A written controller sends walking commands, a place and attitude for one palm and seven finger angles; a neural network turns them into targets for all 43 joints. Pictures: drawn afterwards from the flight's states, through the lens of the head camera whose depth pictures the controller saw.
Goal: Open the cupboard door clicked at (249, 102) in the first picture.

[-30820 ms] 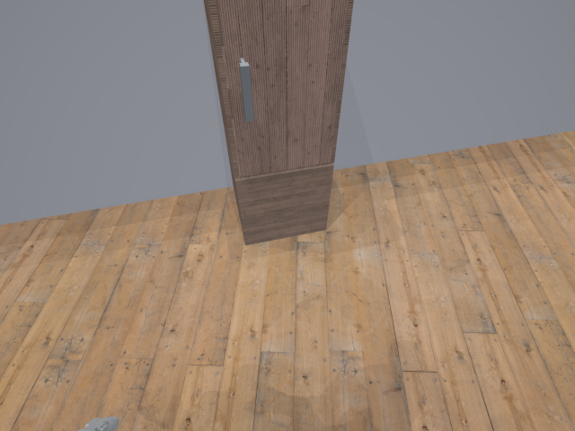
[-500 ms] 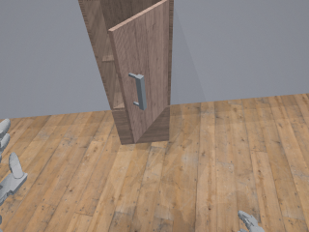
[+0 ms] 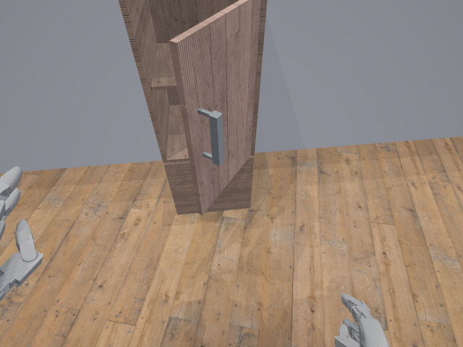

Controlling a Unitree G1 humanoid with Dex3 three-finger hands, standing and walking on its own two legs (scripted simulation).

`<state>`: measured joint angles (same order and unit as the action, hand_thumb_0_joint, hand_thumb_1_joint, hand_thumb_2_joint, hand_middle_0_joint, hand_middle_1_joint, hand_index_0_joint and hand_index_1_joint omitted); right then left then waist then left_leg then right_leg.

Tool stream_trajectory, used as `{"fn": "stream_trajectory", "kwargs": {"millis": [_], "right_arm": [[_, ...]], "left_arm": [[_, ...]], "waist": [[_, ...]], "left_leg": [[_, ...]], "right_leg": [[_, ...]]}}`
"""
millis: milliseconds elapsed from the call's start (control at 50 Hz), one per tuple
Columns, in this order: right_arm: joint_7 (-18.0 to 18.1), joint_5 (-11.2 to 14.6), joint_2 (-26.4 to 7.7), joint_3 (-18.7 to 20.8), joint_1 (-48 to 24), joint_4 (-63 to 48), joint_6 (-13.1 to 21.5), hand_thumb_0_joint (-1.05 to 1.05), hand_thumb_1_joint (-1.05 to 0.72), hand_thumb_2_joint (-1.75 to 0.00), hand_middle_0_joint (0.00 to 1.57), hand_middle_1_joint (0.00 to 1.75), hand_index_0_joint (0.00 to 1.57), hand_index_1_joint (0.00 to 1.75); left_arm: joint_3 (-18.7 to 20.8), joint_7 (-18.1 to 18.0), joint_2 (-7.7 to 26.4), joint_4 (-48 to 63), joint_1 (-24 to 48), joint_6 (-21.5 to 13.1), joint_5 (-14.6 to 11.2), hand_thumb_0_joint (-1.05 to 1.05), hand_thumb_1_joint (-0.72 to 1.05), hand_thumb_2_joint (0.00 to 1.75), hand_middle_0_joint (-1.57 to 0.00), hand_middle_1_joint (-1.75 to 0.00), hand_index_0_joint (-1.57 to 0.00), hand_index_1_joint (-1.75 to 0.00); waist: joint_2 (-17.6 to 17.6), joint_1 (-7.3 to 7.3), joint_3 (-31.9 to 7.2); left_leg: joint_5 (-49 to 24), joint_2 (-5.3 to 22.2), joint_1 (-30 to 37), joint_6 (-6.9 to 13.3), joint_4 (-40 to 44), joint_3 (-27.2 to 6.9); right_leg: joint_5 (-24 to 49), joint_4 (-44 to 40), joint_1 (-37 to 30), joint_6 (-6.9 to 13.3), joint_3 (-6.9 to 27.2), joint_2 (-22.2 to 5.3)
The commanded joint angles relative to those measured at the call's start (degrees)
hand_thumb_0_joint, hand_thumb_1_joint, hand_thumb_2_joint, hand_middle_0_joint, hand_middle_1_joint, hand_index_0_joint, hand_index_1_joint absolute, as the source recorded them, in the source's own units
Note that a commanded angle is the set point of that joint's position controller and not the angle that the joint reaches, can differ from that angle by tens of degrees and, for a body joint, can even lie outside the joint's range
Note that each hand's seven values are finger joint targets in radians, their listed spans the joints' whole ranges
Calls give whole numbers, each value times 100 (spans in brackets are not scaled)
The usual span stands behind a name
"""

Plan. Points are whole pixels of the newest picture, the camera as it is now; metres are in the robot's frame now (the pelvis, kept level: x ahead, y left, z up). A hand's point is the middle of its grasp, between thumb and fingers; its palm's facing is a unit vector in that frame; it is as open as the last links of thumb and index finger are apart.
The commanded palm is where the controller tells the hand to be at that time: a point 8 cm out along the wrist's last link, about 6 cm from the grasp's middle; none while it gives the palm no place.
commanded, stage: stop stepping back and stand still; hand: left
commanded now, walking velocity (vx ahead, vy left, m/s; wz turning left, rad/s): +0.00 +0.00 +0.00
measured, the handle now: (210, 137) +0.60 +0.09 -0.01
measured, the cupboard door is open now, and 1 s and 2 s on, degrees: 52 52 52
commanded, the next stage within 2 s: let the arm hang, fingers relaxed in 0.36 s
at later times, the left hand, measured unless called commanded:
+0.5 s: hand (21, 264) +0.20 +0.29 +0.12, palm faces +0.34 -0.80 -0.50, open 7.4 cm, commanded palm none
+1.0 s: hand out of the picture -0.06 +0.20 -0.17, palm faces +0.03 -0.97 -0.24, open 7.2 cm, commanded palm none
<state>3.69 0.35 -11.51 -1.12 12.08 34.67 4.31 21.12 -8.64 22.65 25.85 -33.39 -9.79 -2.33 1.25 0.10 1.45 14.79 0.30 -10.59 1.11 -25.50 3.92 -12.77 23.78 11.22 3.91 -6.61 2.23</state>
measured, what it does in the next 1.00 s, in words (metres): stands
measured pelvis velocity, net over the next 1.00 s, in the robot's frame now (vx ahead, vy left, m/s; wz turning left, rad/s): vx -0.02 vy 0.01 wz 0.02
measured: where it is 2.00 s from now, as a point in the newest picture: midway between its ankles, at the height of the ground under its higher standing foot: outside the picture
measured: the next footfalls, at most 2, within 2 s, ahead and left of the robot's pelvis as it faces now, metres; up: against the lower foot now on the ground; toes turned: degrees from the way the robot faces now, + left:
none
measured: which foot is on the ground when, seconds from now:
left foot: down 0.00-1.00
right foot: down 0.00-1.00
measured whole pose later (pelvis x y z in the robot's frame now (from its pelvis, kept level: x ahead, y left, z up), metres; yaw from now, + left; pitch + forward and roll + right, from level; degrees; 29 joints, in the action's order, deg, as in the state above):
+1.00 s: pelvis -0.02 +0.01 +0.00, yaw +1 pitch -1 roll +0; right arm 1.0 -1.0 -11.0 -0.8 17.1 62.7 -1.9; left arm 0.0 -1.1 10.9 -63.3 -18.3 1.0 0.5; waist 1.1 -0.1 4.0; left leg 11.7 -1.1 -11.0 2.0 -23.8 2.9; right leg -10.6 22.8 11.5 3.8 -7.6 0.9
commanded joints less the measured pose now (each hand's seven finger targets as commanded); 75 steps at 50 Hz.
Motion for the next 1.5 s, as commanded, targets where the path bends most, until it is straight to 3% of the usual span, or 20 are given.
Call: {"fn": "stream_trajectory", "kwargs": {"millis": [0, 200, 320, 420, 440, 460, 480, 520, 560, 620, 660, 720, 800, 840, 860, 900, 960, 1100, 1300, 1480], "right_arm": [[89, -15, -746, 272, -444, -877, 342, 0, -90, -90, 20, 30, 20, 30], [93, -18, -796, 296, -459, -859, 345, 0, -90, -90, 20, 30, 20, 30], [95, -43, -804, 308, -472, -928, 359, 0, -90, -90, 20, 30, 20, 30], [104, -39, -806, 323, -453, -915, 351, 0, -90, -90, 20, 30, 20, 30], [-420, 58, -1765, 531, -711, 445, 664, 0, -90, -90, 20, 30, 20, 30], [-411, -9, -1510, 572, -157, 571, 314, 0, -90, -90, 20, 30, 20, 30], [-388, 3, -1509, 532, -84, 446, 166, 0, -90, -90, 20, 30, 20, 30], [-353, -91, -1390, 422, -133, 490, 40, 0, -90, -90, 20, 30, 20, 30], [-344, -151, -1439, 375, -225, 541, -40, 0, -90, -90, 20, 30, 20, 30], [-346, -173, -1355, 324, -319, 868, -167, 0, -90, -90, 20, 30, 20, 30], [-358, -168, -1141, 244, -183, 1115, -277, 0, -90, -90, 20, 30, 20, 30], [-340, -184, -842, 126, -101, 1543, -363, 0, -90, -90, 20, 30, 20, 30], [-282, -173, -655, 123, 82, 1963, -407, 0, -90, -90, 20, 30, 20, 30], [-268, -153, -616, 119, 232, 2151, -435, 0, -90, -90, 20, 30, 20, 30], [-261, -139, -634, 146, 313, 2207, -450, 0, -90, -90, 20, 30, 20, 30], [-244, -137, -576, 146, 516, 2409, -457, 0, -90, -90, 20, 30, 20, 30], [-230, -131, -530, 153, 731, 2608, -471, 0, -90, -90, 20, 30, 20, 30], [-204, -150, -346, 116, 925, 2873, -461, 0, -90, -90, 20, 30, 20, 30], [-177, -156, -91, 79, 994, 3040, -437, 0, -90, -90, 20, 30, 20, 30], [-140, -143, -42, 95, 1061, 3061, -425, 0, -90, -90, 20, 30, 20, 30]], "left_arm": [[910, -149, 1124, 1188, 291, -395, -51, 0, 90, 90, -20, -30, -20, -30], [762, -95, 983, 958, 343, -340, -29, 0, 90, 90, -20, -30, -20, -30], [846, -114, 1065, 1302, 279, -385, -32, 0, 90, 90, -20, -30, -20, -30], [839, -117, 988, 1102, 172, -395, -56, 0, 90, 90, -20, -30, -20, -30], [-1578, 682, 99, -3325, 785, 299, 397, 0, 90, 90, -20, -30, -20, -30], [-1456, 805, -65, -3537, 793, 752, 359, 0, 90, 90, -20, -30, -20, -30], [-1425, 823, -83, -3452, 792, 910, 332, 0, 90, 90, -20, -30, -20, -30], [-1501, 821, -173, -3916, 1136, 932, 387, 0, 90, 90, -20, -30, -20, -30], [-1572, 817, -18, -4507, 1356, 930, 424, 0, 90, 90, -20, -30, -20, -30], [-1657, 829, 105, -5590, 1626, 943, 444, 0, 90, 90, -20, -30, -20, -30], [-1800, 800, 40, -6179, 1840, 969, 395, 0, 90, 90, -20, -30, -20, -30], [-1946, 777, -177, -6993, 1870, 968, 321, 0, 90, 90, -20, -30, -20, -30], [-1908, 744, -344, -7835, 1586, 924, 300, 0, 90, 90, -20, -30, -20, -30], [-1947, 749, -337, -8142, 1575, 902, 275, 0, 90, 90, -20, -30, -20, -30], [-1948, 743, -333, -8244, 1596, 892, 280, 0, 90, 90, -20, -30, -20, -30], [-1983, 741, -422, -8466, 1658, 884, 274, 0, 90, 90, -20, -30, -20, -30], [-1995, 713, -470, -8688, 1607, 870, 268, 0, 90, 90, -20, -30, -20, -30], [-1991, 676, -587, -8941, 1543, 879, 263, 0, 90, 90, -20, -30, -20, -30], [-1998, 635, -772, -9014, 1503, 878, 260, 0, 90, 90, -20, -30, -20, -30], [-1974, 615, -817, -9027, 1468, 850, 253, 0, 90, 90, -20, -30, -20, -30]], "waist": [[256, 14, -682], [74, 14, -639], [413, 33, -657], [315, 13, -556], [272, -249, 241], [211, -135, -278], [351, -124, -320], [-24, -100, -504], [-795, -17, -542], [-1147, 48, -559], [-767, -43, -507], [363, -56, -243], [958, 23, -235], [775, 10, -184], [375, -3, -56], [24, -54, 161], [-278, -75, 235], [-379, -59, 332], [-134, -26, 535], [-83, -36, 396]], "left_leg": [[-1391, 560, -299, 41, 513, -758], [-1213, 537, -448, -20, 701, -772], [-1217, 515, -513, -62, 751, -789], [-924, 488, -621, -70, 754, -779], [-1675, 626, -941, 57, -84, -955], [-2549, 656, -449, -67, 1, -894], [-2605, 760, -347, -38, -14, -921], [-2037, 972, -798, 318, 252, -1414], [-1833, 1023, -899, 461, 337, -1549], [-1129, 591, -805, 297, 134, -1114], [-692, 382, -484, 210, 128, -942], [-414, 424, -372, 173, 488, -938], [-114, 467, -530, 160, 705, -943], [42, 461, -522, 145, 746, -916], [-1, 476, -480, 150, 703, -922], [-9, 474, -430, 162, 741, -897], [-95, 460, -256, 167, 676, -803], [-223, 446, -255, 167, 732, -712], [-457, 456, -292, 122, 794, -665], [-628, 465, -193, 87, 705, -585]], "right_leg": [[1281, -210, -725, -338, 918, -583], [1189, -238, -770, -357, 792, -517], [1162, -169, -813, -338, 754, -485], [1026, -292, -750, -335, 804, -522], [1168, 568, 394, -197, 379, -878], [849, 336, 468, -117, 753, -807], [307, 448, 549, -124, 620, -695], [-315, 969, 350, -132, 629, -516], [-205, 943, 28, -103, 787, -544], [579, 287, -237, -18, 1052, -909], [294, 2, -2, 88, 1171, -1063], [-125, -162, 98, 35, 1116, -938], [5, -397, -357, 16, 995, -912], [-104, -532, -379, 33, 1014, -928], [-180, -623, -292, 30, 979, -924], [-358, -757, -121, 43, 1009, -942], [-572, -892, 20, 40, 1009, -952], [-566, -941, -8, 3, 1013, -948], [-156, -898, -71, -55, 1002, -938], [282, -912, -289, -146, 982, -956]]}}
